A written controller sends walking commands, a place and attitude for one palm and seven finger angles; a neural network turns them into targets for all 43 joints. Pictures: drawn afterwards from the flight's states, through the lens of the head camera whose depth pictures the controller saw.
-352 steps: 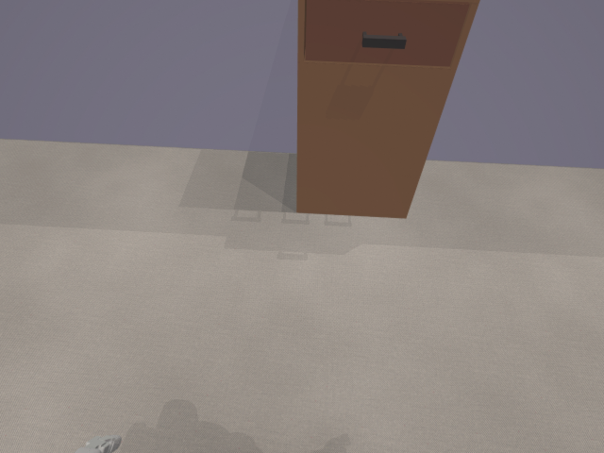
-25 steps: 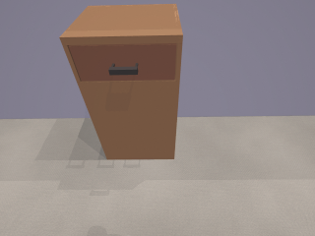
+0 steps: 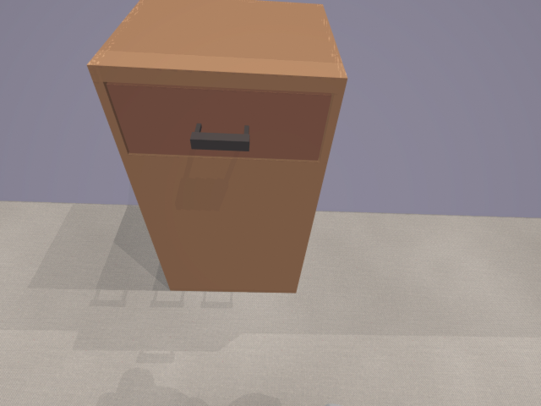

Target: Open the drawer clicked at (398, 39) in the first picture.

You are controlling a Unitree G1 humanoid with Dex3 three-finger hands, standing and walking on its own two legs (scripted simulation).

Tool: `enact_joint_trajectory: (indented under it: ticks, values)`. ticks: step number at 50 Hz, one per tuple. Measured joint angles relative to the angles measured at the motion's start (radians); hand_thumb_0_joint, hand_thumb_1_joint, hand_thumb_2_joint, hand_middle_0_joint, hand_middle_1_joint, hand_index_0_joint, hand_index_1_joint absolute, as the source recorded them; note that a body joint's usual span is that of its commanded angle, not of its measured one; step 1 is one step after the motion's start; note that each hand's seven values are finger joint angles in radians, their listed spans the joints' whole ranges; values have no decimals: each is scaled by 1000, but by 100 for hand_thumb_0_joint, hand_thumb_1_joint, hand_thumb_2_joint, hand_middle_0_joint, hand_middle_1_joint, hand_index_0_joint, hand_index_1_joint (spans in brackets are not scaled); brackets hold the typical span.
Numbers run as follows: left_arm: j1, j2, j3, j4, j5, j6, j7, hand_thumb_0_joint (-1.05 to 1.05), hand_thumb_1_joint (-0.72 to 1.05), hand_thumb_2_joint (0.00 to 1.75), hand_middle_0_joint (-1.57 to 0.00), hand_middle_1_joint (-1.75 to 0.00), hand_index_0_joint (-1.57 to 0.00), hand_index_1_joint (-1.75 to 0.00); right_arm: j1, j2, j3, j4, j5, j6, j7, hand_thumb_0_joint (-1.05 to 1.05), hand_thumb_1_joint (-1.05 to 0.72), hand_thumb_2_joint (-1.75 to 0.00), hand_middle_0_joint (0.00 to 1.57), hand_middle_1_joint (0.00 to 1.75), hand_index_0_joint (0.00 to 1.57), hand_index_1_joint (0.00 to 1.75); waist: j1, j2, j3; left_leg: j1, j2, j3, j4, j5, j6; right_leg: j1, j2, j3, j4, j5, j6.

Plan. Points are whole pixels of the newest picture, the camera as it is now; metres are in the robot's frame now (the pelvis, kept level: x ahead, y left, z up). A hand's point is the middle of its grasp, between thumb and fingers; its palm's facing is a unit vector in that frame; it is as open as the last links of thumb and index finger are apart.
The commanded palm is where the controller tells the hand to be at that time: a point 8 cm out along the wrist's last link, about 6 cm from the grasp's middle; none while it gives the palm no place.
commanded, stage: take the last steps up to it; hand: left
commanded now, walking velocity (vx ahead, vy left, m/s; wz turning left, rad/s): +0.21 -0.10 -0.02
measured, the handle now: (221, 135) +0.64 +0.15 +0.04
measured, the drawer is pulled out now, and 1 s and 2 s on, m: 0.00 0.00 0.00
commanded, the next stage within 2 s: come to a stop and stand still in 0.18 s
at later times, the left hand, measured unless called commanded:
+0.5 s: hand (215, 371) +0.21 +0.11 -0.16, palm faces +0.04 -0.97 -0.24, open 7.2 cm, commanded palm none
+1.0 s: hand out of the picture +0.13 +0.16 -0.17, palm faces +0.05 -0.97 -0.24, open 7.4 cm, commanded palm none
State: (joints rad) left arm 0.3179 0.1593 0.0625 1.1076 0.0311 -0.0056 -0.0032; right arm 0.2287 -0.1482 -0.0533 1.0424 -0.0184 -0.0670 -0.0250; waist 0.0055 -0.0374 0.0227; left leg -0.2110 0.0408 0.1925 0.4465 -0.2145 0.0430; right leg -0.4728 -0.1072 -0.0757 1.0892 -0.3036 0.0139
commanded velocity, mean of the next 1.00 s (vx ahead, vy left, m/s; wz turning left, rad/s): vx -0.04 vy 0.03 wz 0.00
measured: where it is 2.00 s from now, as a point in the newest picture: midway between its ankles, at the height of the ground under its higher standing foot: outside the picture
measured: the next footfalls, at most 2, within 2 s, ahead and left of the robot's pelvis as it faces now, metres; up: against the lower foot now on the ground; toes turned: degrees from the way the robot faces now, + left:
right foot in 0.28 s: +0.20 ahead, -0.17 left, +0.00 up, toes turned -9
left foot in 0.70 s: +0.18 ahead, +0.07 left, +0.00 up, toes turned +2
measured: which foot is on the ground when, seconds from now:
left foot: down 0.00-0.28, up 0.30-0.68, down 0.70-1.00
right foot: up 0.00-0.26, down 0.28-0.72, up 0.74-1.00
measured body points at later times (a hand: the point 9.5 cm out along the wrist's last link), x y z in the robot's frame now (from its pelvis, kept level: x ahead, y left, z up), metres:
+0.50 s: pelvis +0.13 -0.07 +0.00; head +0.16 -0.09 +0.45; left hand +0.21 +0.16 -0.14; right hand +0.13 -0.30 -0.17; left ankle +0.12 +0.06 -0.70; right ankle +0.16 -0.16 -0.74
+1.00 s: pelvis +0.11 -0.03 +0.00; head +0.13 -0.03 +0.45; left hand +0.13 +0.22 -0.16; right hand +0.20 -0.25 -0.15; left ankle +0.14 +0.07 -0.74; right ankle +0.07 -0.16 -0.72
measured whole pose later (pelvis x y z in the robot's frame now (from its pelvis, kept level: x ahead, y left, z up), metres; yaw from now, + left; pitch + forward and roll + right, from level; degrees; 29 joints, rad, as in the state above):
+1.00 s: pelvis +0.11 -0.03 +0.00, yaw +0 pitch +0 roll +1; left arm 0.24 0.20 0.03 1.07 0.01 0.04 0.03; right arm 0.15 -0.14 -0.02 1.02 -0.01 0.01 -0.02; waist 0.02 -0.02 0.04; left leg -0.24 -0.02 0.10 0.41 -0.18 0.04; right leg -0.23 -0.06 -0.02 0.65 -0.42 0.04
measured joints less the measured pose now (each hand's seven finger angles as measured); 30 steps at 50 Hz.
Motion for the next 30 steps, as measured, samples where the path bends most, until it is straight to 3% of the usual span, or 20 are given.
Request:
enact_joint_trajectory:
  ticks: [6,13,15,17,19,30]
  values:
    - [-114,29,12,-73,-3,8,-4,1,91,90,-20,-30,-20,-30,84,12,6,36,-4,19,10,0,-93,-90,20,30,20,30,-20,11,-9,88,-9,-1,-83,-6,-20,-47,-26,8,-187,83,28]
    - [-176,30,3,-100,-5,-7,-11,1,91,90,-20,-30,-20,-30,156,22,1,70,-11,44,19,0,-92,-90,20,30,20,30,-66,44,13,118,37,-6,6,-116,-83,91,8,-32,-512,95,16]
    - [-183,18,-2,-96,-4,-30,-8,0,91,90,-20,-30,-20,-30,163,13,2,84,-4,53,21,1,-91,-90,20,30,20,30,-65,69,25,72,67,-33,153,-210,-75,111,34,-51,-519,126,-27]
    - [-182,-2,-14,-90,-10,-44,-2,0,91,90,-20,-30,-20,-30,150,1,8,93,3,71,19,1,-91,-90,20,30,20,30,-60,86,35,-11,57,-94,353,-305,-57,126,51,-67,-501,84,-52]
    - [-175,-23,-24,-78,-12,-40,10,0,91,90,-20,-30,-20,-30,129,-7,11,95,9,78,10,1,-91,-90,20,30,20,30,-50,87,38,-75,38,-122,458,-309,-57,159,59,-73,-537,76,-60]
    - [-175,-9,-10,-86,-5,21,42,0,92,90,-20,-30,-21,-30,-61,-38,-3,-10,13,119,5,1,-91,-90,19,30,20,30,2,56,72,-181,-26,-145,378,-242,-85,195,51,-77,-578,80,-54]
